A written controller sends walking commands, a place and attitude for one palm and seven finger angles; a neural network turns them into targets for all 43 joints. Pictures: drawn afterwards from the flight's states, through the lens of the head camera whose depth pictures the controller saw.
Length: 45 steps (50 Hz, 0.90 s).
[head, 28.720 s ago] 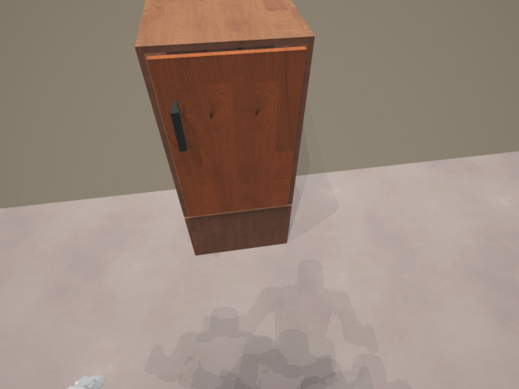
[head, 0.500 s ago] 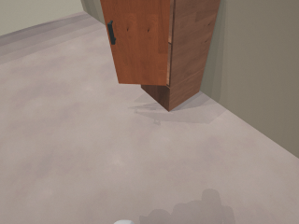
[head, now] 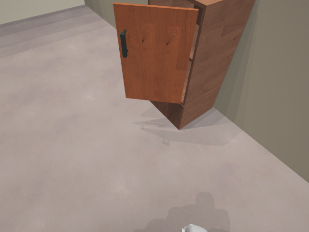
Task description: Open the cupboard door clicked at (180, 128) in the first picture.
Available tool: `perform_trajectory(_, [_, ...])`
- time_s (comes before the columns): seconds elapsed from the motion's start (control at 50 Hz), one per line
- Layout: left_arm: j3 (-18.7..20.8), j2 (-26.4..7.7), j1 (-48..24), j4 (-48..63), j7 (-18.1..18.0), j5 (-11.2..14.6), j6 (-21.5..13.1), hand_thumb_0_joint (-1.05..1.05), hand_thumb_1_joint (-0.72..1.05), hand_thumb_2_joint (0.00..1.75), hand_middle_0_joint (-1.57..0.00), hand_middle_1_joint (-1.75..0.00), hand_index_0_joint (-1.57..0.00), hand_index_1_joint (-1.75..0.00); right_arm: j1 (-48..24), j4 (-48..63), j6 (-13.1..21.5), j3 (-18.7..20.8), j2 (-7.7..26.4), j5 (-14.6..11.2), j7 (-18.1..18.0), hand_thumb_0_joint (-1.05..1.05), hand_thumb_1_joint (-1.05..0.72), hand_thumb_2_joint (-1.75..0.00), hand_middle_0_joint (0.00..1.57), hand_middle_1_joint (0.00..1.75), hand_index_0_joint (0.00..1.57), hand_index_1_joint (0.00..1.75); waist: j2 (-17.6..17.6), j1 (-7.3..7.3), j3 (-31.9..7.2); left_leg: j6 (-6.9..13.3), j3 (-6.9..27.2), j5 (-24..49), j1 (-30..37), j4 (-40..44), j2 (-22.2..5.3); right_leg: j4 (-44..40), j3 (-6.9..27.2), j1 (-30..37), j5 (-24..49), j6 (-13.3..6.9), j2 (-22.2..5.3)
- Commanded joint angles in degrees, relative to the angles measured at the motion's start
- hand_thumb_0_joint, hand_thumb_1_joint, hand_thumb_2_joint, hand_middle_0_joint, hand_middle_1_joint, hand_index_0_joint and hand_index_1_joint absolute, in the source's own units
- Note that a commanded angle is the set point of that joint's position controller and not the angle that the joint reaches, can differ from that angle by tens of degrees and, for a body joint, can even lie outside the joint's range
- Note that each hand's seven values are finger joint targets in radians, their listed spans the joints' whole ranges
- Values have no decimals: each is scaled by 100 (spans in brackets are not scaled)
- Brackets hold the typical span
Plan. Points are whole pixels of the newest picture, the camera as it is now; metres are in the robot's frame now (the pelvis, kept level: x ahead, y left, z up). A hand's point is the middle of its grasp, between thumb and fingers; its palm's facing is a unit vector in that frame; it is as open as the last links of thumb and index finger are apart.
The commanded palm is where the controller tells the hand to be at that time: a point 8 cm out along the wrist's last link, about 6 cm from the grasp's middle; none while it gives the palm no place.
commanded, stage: take the last steps up to it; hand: left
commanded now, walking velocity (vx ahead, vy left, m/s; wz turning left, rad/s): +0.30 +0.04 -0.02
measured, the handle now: (124, 43) +0.93 +0.23 -0.03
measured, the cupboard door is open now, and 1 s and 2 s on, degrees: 46 46 46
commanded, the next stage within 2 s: come to a stop and stand still in 0.70 s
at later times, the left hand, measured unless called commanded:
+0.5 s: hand (102, 217) +0.18 +0.17 -0.17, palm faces +0.07 -0.98 -0.19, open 7.3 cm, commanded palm none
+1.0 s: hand (108, 143) +0.43 +0.22 -0.17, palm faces -0.01 -0.97 -0.22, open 7.3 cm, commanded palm none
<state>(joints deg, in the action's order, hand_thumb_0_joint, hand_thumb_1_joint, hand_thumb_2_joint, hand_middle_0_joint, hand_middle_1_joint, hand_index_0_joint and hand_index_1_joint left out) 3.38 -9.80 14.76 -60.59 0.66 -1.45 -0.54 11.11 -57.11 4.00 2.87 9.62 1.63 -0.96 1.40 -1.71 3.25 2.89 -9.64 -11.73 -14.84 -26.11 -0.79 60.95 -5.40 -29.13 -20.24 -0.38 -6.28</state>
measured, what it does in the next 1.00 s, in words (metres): walks ahead: right foot, then left foot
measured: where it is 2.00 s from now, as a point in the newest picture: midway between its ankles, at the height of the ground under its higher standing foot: (153, 213)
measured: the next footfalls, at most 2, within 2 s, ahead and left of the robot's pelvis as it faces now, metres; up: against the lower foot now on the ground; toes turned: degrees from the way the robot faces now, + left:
right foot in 0.20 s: +0.16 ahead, -0.12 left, +0.00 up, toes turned -8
left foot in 0.60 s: +0.39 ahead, +0.14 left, +0.00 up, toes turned +4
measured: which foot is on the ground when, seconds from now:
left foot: down 0.00-0.20, up 0.22-0.58, down 0.60-1.00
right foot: up 0.00-0.18, down 0.20-0.60, up 0.62-0.94, down 0.96-1.00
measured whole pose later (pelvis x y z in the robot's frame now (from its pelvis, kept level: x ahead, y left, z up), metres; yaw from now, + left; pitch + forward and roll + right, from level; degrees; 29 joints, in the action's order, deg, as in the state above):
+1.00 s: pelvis +0.35 +0.03 -0.01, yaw -2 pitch +0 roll +2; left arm 1.6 -11.3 9.3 -58.6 -0.9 -1.0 -0.6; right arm 15.2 -62.4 0.4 0.7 8.4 0.7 -1.3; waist 1.8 -0.1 2.1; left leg 1.8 -9.5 -16.9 -12.8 -29.6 -0.1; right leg 32.3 -2.7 -18.4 -14.0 0.2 -3.8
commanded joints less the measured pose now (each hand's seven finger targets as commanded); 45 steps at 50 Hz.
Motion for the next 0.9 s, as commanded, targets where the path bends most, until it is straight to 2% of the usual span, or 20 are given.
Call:
perform_trajectory(0.0, [19,-79,-45,480,71,-11,-58,0,90,90,-20,-30,-20,-30,602,-17,-15,122,749,22,14,0,-90,-90,20,30,20,30,-614,118,-76,705,1130,-574,5,1747,-1531,-1302,106,354,445,54,-100])
perform_trajectory(0.08, [44,-251,-347,686,88,-21,-74,0,90,90,-20,-30,-20,-30,633,-89,-74,143,863,37,55,0,-90,-90,20,30,20,30,-570,93,71,664,1117,-1000,19,1574,-1500,-2134,-36,844,513,54,89])
perform_trajectory(0.14, [102,-506,94,559,63,-29,-137,0,90,90,-20,-30,-20,-30,621,-152,-98,89,775,1,67,0,-90,-90,20,30,20,30,-176,-156,-95,282,754,-985,-249,552,-1033,-3198,-57,2121,677,6,236])
perform_trajectory(0.16, [176,-846,606,419,28,-51,-213,0,90,90,-20,-30,-20,-30,615,-130,-85,59,608,-44,98,0,-90,-90,20,30,20,30,549,-383,-282,22,285,-989,-939,-662,-509,-3730,773,3059,315,-223,-335])
perform_trajectory(0.18, [288,-1383,1215,228,-14,-30,-265,0,90,90,-20,-30,-20,-30,620,31,-67,14,375,-58,143,0,-90,-90,20,30,20,30,1873,-529,-462,-255,-165,-1803,-2189,-2208,114,-4469,2651,4042,446,-856,-1627])
perform_trajectory(0.2, [280,-1383,1442,177,-76,38,-299,0,90,90,-20,-30,-20,-30,230,136,-88,47,672,-35,126,0,-90,-90,20,30,20,30,1755,-669,-436,-263,518,-2235,-2506,-3354,-66,-4776,3302,3862,990,-1225,-2008])
perform_trajectory(0.26, [143,-860,599,393,-147,61,-343,0,90,90,-20,-30,-20,-30,77,13,-114,61,531,-55,126,0,-90,-90,20,30,20,30,450,-193,-264,-377,994,-1057,-2450,-3712,-521,-4670,1860,3200,1921,-1116,-1586])
perform_trajectory(0.32, [38,-629,453,308,-102,54,-438,0,90,90,-20,-30,-20,-30,330,-126,-232,14,250,-33,195,0,-90,-90,20,30,20,30,648,64,-173,-512,690,-419,-1899,-2958,-494,-4833,715,2593,2501,-793,-1060])
perform_trajectory(0.4, [46,-740,643,81,-90,43,-462,0,90,90,-20,-30,-20,-30,-26,12,-240,12,146,-45,280,0,-90,-90,20,30,20,30,489,15,12,-496,423,-69,-1693,-1815,-392,-4893,512,2511,2378,-815,-986])
perform_trajectory(0.48, [58,-891,658,-86,-93,16,-412,0,90,90,-20,-30,-20,-30,-336,162,-169,12,233,-45,307,0,-90,-90,20,30,20,30,778,1,174,-376,322,-64,-1204,-1039,-258,-4655,486,2427,2155,-726,-1084])
perform_trajectory(0.5, [63,-904,643,-108,-95,21,-389,0,90,90,-20,-30,-20,-30,-275,142,-155,10,282,-41,299,0,-90,-90,20,30,20,30,738,72,189,-347,257,2,-919,-822,-182,-4519,435,2356,2155,-663,-1029])
perform_trajectory(0.54, [61,-864,505,-107,-97,46,-343,0,90,90,-20,-30,-20,-30,596,-127,-85,57,546,-1,223,0,-90,-90,20,30,20,30,195,538,-135,-238,212,229,634,-142,-9,-3327,127,1775,2452,-470,-725])
perform_trajectory(0.56, [25,-655,665,-51,-73,58,-314,0,90,90,-20,-30,-20,-30,1309,-306,-47,169,1035,49,151,0,-90,-90,20,30,20,30,-813,740,-682,54,1177,430,1797,1,-807,-1929,-126,963,1507,-223,-214])
perform_trajectory(0.58, [-40,-385,802,115,-51,118,-311,0,90,90,-20,-30,-20,-30,1927,-375,-62,287,1605,80,51,0,-90,-90,20,30,20,30,-2000,866,-1185,701,2988,840,2562,543,-2133,-221,-424,-68,-1258,-6,497])
perform_trajectory(0.6, [-51,-459,507,252,-102,66,-314,0,90,90,-20,-30,-20,-30,1886,-370,-130,257,1584,32,24,0,-90,-90,20,30,20,30,-1348,868,-1130,950,3142,337,2010,879,-2409,728,133,-184,-1573,-156,461])
perform_trajectory(0.64, [-44,-391,187,253,-79,56,-257,0,90,90,-20,-30,-20,-30,987,-90,-110,153,1154,-12,-24,0,-90,-90,20,30,20,30,-1296,543,-521,903,2779,-475,880,1234,-2192,1333,488,-616,-692,-124,49])
perform_trajectory(0.68, [-46,-265,312,137,-15,3,-180,0,90,90,-20,-30,-20,-30,672,-11,-27,24,785,2,-52,0,-90,-90,20,30,20,30,-700,271,-194,645,2046,-6,152,1406,-1854,848,484,-245,-232,-37,-100])
perform_trajectory(0.72, [-70,-130,559,79,-10,11,-102,0,90,90,-20,-30,-20,-30,579,-42,12,-15,742,-14,-59,0,-90,-90,20,30,20,30,-694,103,-488,621,1468,643,165,1358,-1656,227,377,125,-86,19,-74])
perform_trajectory(0.8, [-111,-27,269,197,-38,17,-37,0,90,90,-20,-30,-20,-30,582,-76,-22,-28,650,3,-60,0,-90,-90,20,30,20,30,-415,101,-303,655,1116,1130,-83,1350,-1518,-1208,247,678,226,87,25])
perform_trajectory(0.88, [-135,-186,368,114,-130,46,32,0,90,90,-20,-30,-20,-30,339,-145,-153,-75,653,-40,-127,0,-90,-90,20,30,20,30,-527,-61,-429,412,875,1931,-132,606,-1308,-2742,158,1748,890,155,240])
